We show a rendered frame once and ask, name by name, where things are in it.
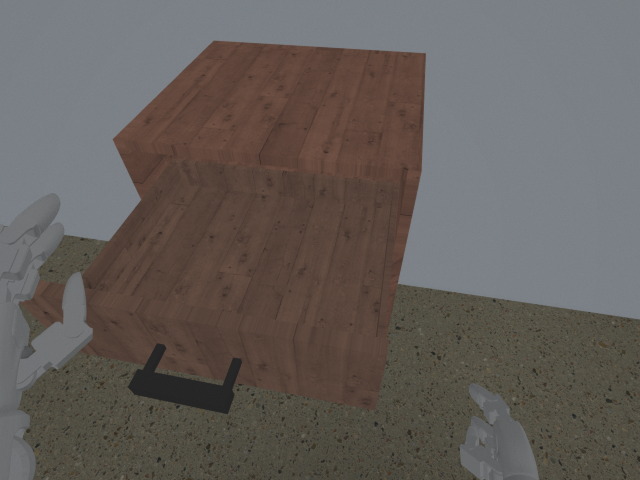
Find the robot left forearm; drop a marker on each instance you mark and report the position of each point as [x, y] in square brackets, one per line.
[17, 459]

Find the cabinet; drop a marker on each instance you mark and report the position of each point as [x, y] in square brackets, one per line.
[341, 112]

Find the handle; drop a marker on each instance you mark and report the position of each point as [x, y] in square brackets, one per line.
[148, 383]

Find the robot right hand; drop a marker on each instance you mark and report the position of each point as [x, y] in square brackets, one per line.
[507, 450]

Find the drawer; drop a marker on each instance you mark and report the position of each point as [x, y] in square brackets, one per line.
[287, 271]

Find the robot left hand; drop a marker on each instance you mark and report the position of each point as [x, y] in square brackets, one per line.
[25, 246]

